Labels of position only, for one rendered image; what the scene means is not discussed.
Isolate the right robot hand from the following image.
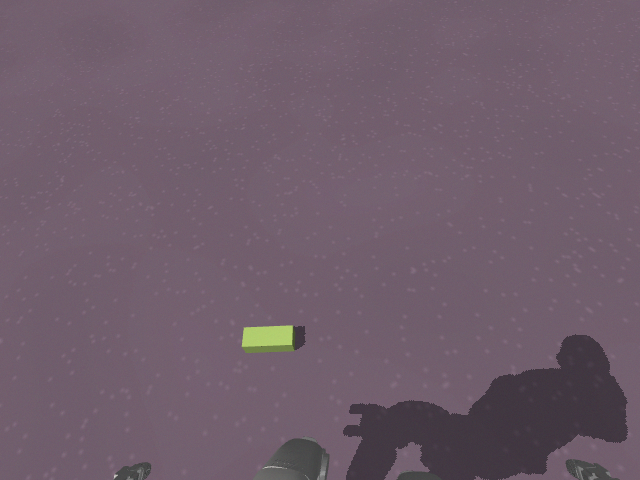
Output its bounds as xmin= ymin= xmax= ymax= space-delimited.
xmin=566 ymin=459 xmax=620 ymax=480

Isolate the left robot hand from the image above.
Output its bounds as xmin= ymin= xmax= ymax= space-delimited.
xmin=113 ymin=462 xmax=151 ymax=480

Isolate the carton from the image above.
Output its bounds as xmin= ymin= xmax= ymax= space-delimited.
xmin=242 ymin=325 xmax=295 ymax=353

